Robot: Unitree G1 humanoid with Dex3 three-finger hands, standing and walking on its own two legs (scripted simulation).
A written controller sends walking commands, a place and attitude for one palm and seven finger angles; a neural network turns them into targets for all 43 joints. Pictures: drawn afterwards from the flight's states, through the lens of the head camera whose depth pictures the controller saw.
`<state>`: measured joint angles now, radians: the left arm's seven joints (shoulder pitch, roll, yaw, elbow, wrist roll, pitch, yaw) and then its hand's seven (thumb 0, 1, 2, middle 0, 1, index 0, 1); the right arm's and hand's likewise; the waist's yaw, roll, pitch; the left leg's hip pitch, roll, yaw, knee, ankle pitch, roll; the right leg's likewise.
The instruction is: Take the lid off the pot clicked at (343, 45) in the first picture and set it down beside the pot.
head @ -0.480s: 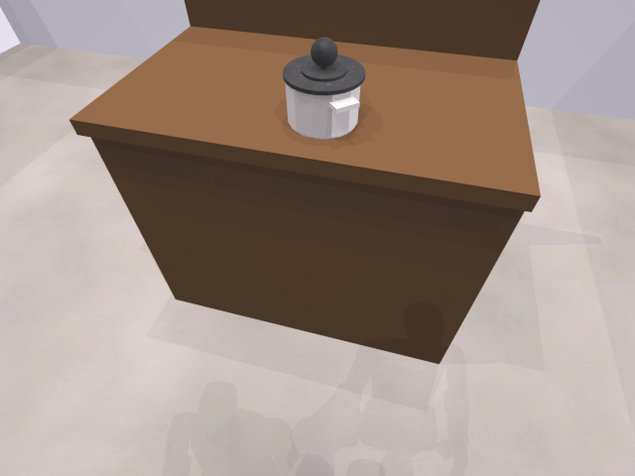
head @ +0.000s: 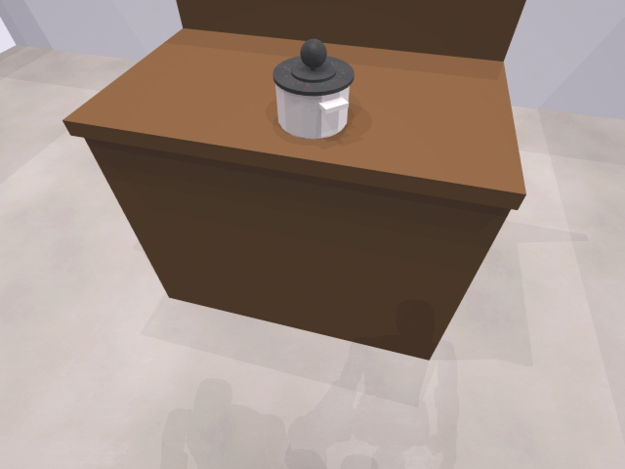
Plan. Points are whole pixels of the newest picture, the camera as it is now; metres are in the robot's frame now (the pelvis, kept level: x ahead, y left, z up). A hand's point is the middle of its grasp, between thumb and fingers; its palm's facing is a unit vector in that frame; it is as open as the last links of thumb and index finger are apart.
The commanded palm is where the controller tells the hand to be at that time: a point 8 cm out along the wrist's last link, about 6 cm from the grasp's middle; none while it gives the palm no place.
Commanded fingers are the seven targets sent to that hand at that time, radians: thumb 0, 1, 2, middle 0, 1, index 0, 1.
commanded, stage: look at it before walking up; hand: left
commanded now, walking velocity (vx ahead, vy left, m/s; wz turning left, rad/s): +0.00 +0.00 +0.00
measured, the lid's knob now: (313, 53) +0.82 +0.04 +0.16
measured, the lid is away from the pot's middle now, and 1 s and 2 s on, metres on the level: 0.00 0.00 0.00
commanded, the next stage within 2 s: turn to face it in 0.16 s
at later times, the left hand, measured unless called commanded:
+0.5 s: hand out of the picture +0.00 +0.17 -0.17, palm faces +0.01 -0.98 -0.20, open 7.3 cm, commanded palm none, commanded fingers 0.00 0.90 0.90 -0.20 -0.30 -0.20 -0.30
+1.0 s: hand out of the picture +0.08 +0.18 -0.17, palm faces -0.14 -0.96 -0.26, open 7.4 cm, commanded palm none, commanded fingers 0.00 0.90 0.90 -0.20 -0.30 -0.20 -0.30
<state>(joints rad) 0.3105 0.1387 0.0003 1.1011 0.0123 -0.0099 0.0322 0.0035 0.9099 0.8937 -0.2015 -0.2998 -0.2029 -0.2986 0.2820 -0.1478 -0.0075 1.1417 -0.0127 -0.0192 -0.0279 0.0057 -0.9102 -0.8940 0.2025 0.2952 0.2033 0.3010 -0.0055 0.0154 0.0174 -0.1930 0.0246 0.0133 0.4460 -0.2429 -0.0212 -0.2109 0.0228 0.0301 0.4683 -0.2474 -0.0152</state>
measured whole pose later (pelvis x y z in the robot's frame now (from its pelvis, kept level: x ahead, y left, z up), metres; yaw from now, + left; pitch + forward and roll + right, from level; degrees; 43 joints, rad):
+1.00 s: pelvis +0.01 -0.01 -0.02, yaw -11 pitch +0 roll +2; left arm 0.26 0.18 0.06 0.98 0.03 0.03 0.00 0.00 0.91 0.89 -0.20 -0.30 -0.20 -0.30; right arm 0.26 -0.19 -0.05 1.03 -0.04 0.00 -0.02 0.01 -0.91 -0.89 0.20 0.30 0.20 0.30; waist 0.00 0.02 0.04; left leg -0.21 0.09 0.19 0.60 -0.37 -0.03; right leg -0.33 0.02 0.00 0.70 -0.41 -0.01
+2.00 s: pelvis +0.31 +0.02 +0.00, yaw -11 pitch +0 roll +2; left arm 0.18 0.15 0.03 0.98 0.02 0.00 0.02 0.00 0.91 0.89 -0.20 -0.30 -0.20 -0.30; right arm 0.35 -0.10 0.00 1.09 -0.02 -0.04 -0.04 0.01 -0.92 -0.89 0.20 0.30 0.20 0.30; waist -0.04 -0.03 0.04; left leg -0.14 -0.06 0.11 0.43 -0.29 0.06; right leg -0.34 -0.06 -0.04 0.55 -0.14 0.01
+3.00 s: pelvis +0.26 +0.10 -0.01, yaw -15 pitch -1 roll +1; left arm 0.37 0.14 0.00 1.01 0.02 0.00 0.01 0.01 0.91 0.89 -0.20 -0.30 -0.20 -0.30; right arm 0.40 -0.17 -0.01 1.06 -0.03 0.00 -0.03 0.01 -0.91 -0.89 0.20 0.30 0.20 0.30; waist -0.01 0.03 -0.02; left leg -0.23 -0.05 0.07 0.53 -0.29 0.06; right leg -0.34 -0.01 0.01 0.57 -0.20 -0.02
